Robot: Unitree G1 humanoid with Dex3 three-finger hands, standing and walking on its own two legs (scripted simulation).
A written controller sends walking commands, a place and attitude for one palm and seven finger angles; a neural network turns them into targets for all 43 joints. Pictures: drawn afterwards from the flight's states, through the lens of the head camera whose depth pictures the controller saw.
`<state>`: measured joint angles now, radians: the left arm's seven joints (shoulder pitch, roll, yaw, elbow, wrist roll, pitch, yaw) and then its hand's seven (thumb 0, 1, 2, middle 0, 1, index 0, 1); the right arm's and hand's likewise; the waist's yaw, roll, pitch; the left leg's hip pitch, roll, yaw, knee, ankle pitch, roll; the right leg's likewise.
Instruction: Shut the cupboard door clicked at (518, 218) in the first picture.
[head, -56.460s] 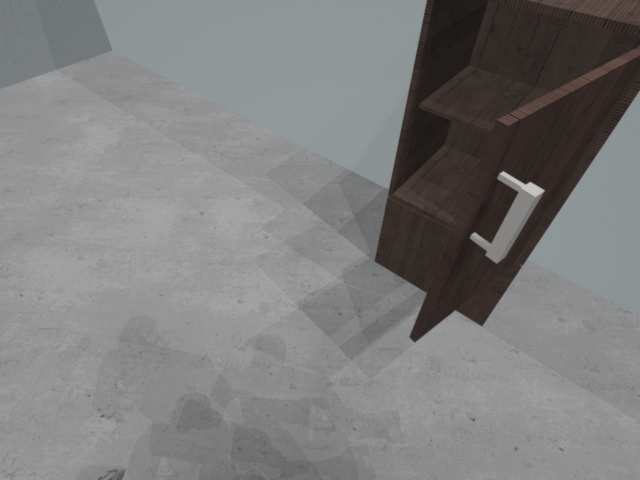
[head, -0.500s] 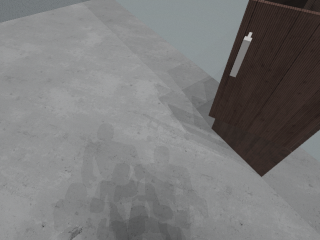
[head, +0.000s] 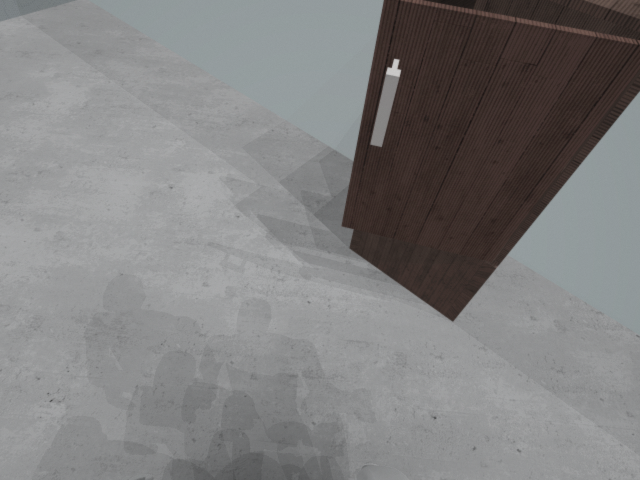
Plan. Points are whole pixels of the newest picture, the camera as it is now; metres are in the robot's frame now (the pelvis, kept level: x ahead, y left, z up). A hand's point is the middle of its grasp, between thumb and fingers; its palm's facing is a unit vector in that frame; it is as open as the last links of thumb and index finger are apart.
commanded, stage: turn to face it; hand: left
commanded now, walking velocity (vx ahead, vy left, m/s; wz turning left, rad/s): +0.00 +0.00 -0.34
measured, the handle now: (386, 103) +0.75 -0.08 +0.04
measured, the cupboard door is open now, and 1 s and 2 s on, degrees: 26 26 26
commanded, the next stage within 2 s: take the last steps up to it in 0.20 s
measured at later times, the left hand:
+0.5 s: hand out of the picture +0.12 +0.16 -0.17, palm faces -0.14 -0.97 -0.18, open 7.4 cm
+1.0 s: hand (308, 380) +0.28 +0.03 -0.16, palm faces -0.28 -0.94 -0.19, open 7.4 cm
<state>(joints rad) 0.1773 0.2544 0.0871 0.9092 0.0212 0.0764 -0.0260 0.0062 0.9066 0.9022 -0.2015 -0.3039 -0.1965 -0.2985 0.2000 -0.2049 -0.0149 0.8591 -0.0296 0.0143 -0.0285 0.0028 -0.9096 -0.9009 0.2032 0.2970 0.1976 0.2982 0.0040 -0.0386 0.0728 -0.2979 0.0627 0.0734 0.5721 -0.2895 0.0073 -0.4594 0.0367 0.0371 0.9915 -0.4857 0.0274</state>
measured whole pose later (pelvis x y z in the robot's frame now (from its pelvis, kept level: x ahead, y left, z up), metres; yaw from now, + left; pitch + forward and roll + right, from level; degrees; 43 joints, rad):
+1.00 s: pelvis +0.14 -0.12 +0.00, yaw -15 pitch +0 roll -1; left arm 0.14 0.17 0.05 1.01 0.02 -0.04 -0.02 0.00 0.91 0.90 -0.20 -0.30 -0.19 -0.30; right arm 0.36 -0.20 -0.05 1.09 -0.02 0.02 -0.01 0.01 -0.91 -0.90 0.20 0.30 0.20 0.30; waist -0.05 0.03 0.09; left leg -0.36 0.13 0.05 1.09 -0.49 -0.02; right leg -0.29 -0.03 -0.11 0.54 -0.25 -0.02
